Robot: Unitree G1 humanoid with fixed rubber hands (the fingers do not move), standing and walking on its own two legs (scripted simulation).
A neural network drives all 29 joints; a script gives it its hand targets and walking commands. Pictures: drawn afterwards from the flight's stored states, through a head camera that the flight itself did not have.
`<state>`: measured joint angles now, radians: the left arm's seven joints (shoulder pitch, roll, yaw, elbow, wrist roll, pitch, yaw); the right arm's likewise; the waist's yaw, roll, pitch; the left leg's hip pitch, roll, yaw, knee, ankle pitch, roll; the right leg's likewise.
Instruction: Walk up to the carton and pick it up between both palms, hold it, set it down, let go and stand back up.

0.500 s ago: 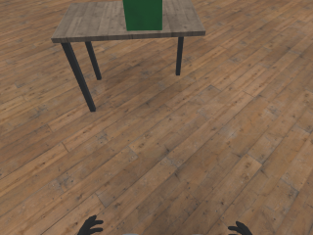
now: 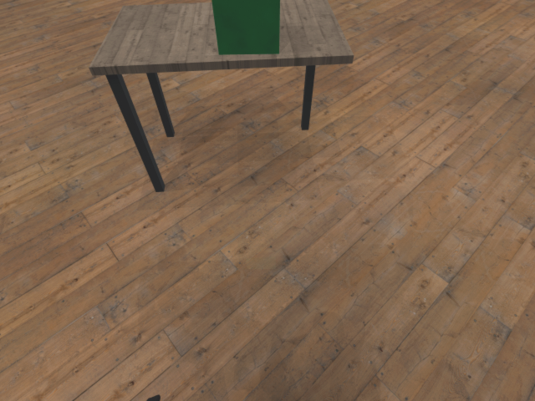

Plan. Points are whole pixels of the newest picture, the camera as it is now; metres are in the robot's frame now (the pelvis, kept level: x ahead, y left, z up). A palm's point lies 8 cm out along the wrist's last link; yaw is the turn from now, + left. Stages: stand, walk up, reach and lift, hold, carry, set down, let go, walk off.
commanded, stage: stand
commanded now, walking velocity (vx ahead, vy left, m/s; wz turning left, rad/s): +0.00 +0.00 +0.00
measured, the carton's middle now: (247, 3) +1.26 +0.11 +0.05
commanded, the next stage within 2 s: walk up in 1.74 s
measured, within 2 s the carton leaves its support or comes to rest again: neither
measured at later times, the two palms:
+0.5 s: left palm out of the picture +0.01 +0.21 -0.14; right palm out of the picture +0.01 -0.21 -0.14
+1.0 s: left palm out of the picture -0.02 +0.20 -0.14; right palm out of the picture -0.02 -0.19 -0.14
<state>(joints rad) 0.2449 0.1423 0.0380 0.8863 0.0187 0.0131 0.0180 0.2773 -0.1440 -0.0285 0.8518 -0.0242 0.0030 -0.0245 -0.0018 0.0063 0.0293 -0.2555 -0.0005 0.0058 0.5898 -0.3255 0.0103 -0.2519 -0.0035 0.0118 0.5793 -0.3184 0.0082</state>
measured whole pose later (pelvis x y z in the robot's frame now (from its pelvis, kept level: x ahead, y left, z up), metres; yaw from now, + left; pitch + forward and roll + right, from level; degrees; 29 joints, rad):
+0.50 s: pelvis +0.01 +0.00 +0.01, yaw +0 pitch -3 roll +0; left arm 0.27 0.11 0.04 1.10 0.01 0.00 0.04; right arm 0.28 -0.12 -0.04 1.08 -0.02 0.00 -0.04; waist -0.01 0.01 0.05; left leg -0.15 0.00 0.00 0.48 -0.29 0.01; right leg -0.15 -0.01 0.01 0.48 -0.29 0.01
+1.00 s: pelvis +0.00 +0.00 +0.01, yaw +0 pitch -3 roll +0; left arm 0.29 0.09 0.02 1.18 0.01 0.01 0.05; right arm 0.29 -0.09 -0.01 1.17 -0.01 0.00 -0.05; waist 0.00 0.01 0.05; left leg -0.13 -0.01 0.00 0.45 -0.26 0.01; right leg -0.13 -0.01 0.01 0.44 -0.26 0.01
